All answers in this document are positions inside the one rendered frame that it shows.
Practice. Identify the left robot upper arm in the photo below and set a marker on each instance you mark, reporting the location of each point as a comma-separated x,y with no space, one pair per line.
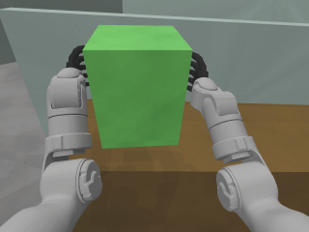
67,189

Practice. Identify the pedestal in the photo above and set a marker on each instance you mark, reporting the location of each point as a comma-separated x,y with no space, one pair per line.
173,188

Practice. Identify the right robot upper arm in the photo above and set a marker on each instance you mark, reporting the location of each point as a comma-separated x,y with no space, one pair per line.
248,189

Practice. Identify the left robot hand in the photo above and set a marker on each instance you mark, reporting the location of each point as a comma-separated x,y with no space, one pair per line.
75,60

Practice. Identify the right robot hand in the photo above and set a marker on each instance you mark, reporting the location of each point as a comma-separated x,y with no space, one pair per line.
200,69

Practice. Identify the robot left forearm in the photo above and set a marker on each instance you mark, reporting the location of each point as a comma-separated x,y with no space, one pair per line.
67,114

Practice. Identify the carton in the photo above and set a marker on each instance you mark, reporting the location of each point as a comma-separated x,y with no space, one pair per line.
138,76

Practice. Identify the robot right forearm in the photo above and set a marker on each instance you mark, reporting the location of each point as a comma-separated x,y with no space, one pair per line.
229,137

